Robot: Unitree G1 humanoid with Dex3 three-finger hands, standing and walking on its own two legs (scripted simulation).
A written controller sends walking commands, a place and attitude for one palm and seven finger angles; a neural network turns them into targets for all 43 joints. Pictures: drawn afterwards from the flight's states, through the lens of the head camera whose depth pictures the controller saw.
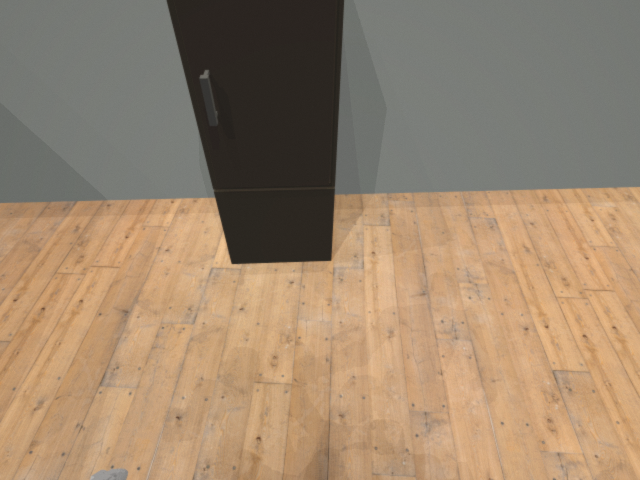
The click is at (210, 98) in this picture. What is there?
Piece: cupboard door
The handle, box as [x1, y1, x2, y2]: [199, 70, 217, 125]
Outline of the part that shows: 205,70 204,73 200,75 199,79 209,124 216,125 217,113 214,108 208,78 209,73 208,70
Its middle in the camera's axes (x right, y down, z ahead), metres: -0.30 -0.37 +1.03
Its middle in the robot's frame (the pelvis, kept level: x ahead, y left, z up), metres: +1.00 +0.35 -0.02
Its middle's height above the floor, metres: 0.75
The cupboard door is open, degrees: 0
